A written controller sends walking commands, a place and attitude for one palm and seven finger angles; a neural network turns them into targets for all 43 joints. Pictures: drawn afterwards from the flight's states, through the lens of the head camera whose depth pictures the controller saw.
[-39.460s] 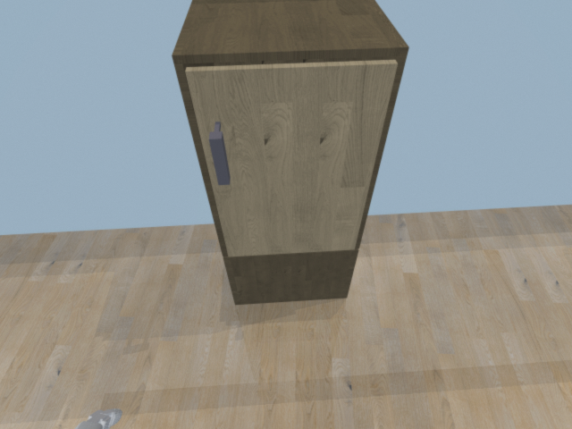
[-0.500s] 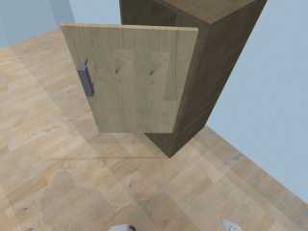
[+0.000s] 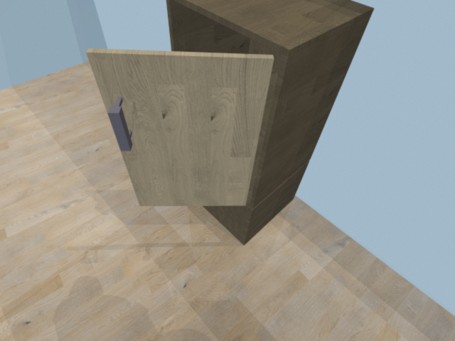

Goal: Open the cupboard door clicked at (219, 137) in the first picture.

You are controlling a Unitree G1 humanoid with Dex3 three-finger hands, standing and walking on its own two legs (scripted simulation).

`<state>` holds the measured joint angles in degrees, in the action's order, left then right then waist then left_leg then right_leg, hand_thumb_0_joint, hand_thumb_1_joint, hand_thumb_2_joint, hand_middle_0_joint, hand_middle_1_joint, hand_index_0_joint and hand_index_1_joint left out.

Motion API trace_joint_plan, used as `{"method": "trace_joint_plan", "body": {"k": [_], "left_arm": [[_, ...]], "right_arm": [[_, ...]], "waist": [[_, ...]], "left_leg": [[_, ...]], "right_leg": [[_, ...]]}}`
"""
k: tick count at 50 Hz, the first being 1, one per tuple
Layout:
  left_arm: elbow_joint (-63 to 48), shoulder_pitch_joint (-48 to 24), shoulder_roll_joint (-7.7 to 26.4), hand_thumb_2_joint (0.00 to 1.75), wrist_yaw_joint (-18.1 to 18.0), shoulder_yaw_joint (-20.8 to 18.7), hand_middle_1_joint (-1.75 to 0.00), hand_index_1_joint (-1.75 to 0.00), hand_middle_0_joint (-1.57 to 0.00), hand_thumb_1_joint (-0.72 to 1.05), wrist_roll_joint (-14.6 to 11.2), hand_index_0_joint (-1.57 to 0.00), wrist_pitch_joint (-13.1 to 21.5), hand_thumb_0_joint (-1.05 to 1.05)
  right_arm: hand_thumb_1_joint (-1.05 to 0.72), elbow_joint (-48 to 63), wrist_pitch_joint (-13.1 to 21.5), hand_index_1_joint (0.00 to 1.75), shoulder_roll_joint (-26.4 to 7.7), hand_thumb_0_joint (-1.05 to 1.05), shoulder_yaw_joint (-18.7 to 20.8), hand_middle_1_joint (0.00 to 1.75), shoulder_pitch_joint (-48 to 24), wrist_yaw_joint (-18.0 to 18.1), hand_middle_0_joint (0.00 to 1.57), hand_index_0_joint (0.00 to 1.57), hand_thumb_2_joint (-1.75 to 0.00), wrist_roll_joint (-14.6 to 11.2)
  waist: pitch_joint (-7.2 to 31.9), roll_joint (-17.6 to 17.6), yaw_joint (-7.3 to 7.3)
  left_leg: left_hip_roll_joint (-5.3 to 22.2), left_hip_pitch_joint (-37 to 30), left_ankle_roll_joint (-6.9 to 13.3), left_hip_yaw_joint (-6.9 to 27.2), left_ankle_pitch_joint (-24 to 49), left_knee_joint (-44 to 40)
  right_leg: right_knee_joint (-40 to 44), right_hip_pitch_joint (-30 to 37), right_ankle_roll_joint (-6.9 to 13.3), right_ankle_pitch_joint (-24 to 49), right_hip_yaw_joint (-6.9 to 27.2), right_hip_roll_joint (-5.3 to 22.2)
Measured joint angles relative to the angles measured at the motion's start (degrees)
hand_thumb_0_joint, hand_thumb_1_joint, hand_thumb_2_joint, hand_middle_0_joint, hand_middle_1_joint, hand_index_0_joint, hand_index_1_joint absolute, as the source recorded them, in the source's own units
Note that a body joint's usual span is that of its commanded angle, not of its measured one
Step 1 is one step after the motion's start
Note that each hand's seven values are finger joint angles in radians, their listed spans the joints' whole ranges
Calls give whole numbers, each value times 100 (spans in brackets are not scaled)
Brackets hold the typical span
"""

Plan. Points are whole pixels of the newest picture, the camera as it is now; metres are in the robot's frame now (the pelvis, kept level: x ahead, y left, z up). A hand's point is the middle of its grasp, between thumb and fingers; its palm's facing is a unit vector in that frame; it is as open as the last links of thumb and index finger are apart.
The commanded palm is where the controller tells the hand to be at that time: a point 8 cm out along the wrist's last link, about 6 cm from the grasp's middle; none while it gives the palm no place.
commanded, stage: come to a stop and stand still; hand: left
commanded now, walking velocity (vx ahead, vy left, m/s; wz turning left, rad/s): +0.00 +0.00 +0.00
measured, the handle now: (122, 124) +0.58 +0.30 +0.01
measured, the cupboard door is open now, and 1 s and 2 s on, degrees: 48 48 48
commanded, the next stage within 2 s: look again from close up in 1.24 s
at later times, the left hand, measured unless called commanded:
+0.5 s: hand out of the picture +0.04 +0.19 -0.17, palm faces -0.03 -0.97 -0.25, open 7.4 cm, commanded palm none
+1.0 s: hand out of the picture +0.04 +0.15 -0.17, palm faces -0.01 -0.98 -0.22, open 7.3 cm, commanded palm none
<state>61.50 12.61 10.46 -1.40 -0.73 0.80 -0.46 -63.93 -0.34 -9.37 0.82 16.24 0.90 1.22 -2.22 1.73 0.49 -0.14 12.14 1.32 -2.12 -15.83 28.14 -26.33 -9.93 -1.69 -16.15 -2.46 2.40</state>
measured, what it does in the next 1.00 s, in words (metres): stands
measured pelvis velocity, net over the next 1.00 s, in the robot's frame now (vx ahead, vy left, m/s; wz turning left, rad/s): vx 0.02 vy -0.04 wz -0.02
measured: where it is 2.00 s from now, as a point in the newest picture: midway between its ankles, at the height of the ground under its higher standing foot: outside the picture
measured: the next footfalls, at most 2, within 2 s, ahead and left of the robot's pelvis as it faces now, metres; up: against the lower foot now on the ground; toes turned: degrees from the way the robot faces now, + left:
none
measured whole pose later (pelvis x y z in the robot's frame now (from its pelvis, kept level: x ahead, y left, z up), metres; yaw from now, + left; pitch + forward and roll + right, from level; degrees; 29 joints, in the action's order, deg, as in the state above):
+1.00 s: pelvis +0.02 -0.04 +0.00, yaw -1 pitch +0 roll +1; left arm 62.4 14.2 10.1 -1.5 0.4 1.1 0.3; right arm -63.7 0.8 -9.8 -0.1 13.0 1.6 1.0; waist -2.0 0.0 0.3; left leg 1.9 9.0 -1.5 -2.6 -17.1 26.4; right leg -28.2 -9.0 1.1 -19.1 -2.0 0.3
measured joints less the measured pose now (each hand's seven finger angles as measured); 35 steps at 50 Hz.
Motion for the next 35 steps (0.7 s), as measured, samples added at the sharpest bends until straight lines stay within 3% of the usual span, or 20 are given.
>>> {"method": "trace_joint_plan", "body": {"k": [6,12,20,35], "left_arm": [[-7,165,-62,90,-27,140,-30,-30,-20,91,56,-21,60,1],[49,290,-62,90,-51,138,-30,-30,-20,91,29,-20,70,1],[48,257,-19,90,-55,121,-30,-30,-20,91,26,-20,32,0],[37,114,-77,90,-33,131,-30,-30,-20,91,36,-20,70,1]], "right_arm": [[-92,441,88,30,-12,1,-61,30,44,-21,20,20,-90,38],[-94,407,111,30,-110,2,-91,30,87,37,20,20,-90,14],[-93,328,152,30,-156,2,-102,30,-67,37,20,20,-90,1],[-91,157,158,30,-106,1,-90,30,-305,60,20,20,-90,-13]], "waist": [[-30,-273,-127],[53,-457,-56],[41,-397,-45],[25,-204,-37]], "left_leg": [[-46,269,114,-65,-269,450],[-162,43,176,-175,-322,349],[-179,-159,125,-250,-235,65],[34,-265,-108,-155,-191,-84]], "right_leg": [[-400,-264,72,-220,65,54],[-488,-156,-87,-332,180,178],[-449,-97,-110,-351,260,189],[-333,3,107,-353,158,-28]]}}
